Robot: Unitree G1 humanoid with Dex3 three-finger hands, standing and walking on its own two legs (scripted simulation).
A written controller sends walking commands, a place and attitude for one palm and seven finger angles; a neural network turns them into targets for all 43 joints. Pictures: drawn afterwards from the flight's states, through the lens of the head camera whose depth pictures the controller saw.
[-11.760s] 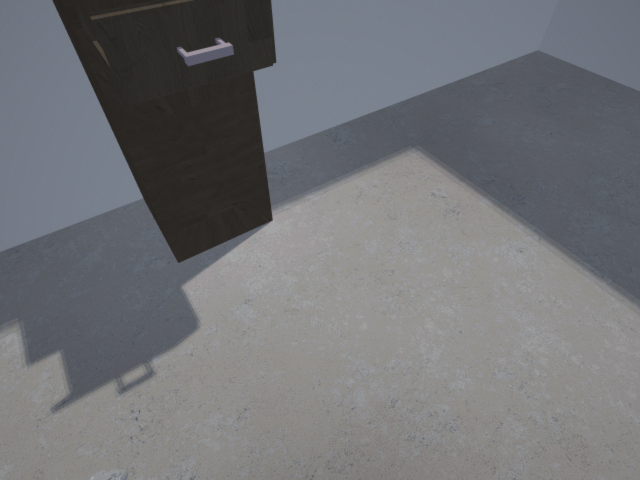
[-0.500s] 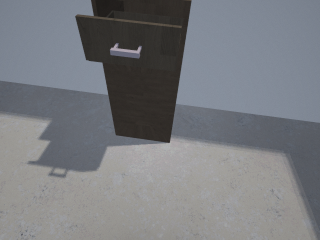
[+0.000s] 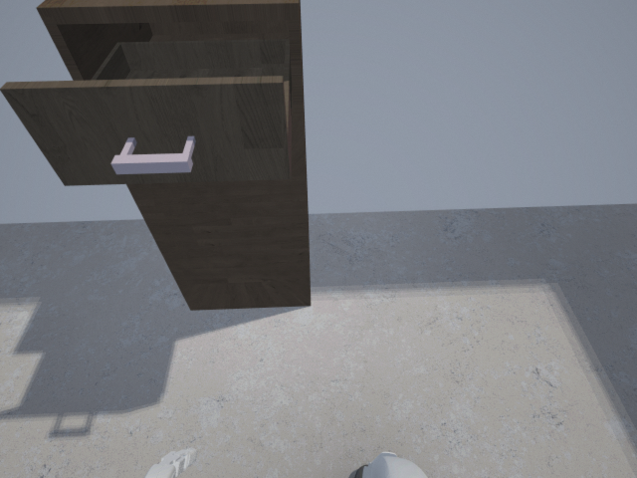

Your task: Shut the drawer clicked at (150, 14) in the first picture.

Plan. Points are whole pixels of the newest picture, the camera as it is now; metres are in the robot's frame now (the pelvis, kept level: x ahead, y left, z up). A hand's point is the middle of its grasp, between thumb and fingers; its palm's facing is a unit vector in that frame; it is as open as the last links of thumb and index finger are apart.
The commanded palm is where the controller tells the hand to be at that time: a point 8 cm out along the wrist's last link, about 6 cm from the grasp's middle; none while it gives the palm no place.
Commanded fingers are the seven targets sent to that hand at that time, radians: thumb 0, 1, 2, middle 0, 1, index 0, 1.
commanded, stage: take the last steps up to it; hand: left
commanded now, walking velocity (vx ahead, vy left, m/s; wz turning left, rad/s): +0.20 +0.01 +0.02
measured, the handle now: (156, 154) +0.54 +0.24 +0.12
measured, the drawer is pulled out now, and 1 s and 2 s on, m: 0.21 0.21 0.21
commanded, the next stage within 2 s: come to a stop and stand still in 0.16 s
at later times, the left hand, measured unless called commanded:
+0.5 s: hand out of the picture +0.13 +0.18 -0.17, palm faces +0.09 -0.98 -0.17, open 7.4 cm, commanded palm none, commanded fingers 0.00 0.90 0.90 -0.20 -0.30 -0.20 -0.30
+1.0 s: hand out of the picture +0.14 +0.13 -0.14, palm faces +0.05 -0.96 -0.28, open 7.3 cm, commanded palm none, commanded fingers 0.00 0.90 0.90 -0.20 -0.30 -0.20 -0.30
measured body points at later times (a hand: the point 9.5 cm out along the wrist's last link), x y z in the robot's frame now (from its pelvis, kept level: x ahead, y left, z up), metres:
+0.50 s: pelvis +0.14 +0.01 +0.01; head +0.14 +0.03 +0.46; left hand +0.12 +0.23 -0.16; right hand +0.22 -0.22 -0.13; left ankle +0.17 +0.12 -0.73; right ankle +0.13 -0.11 -0.72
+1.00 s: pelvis +0.11 -0.06 +0.02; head +0.12 -0.10 +0.47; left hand +0.14 +0.18 -0.11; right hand +0.13 -0.31 -0.16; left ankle +0.08 +0.10 -0.67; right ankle +0.11 -0.14 -0.73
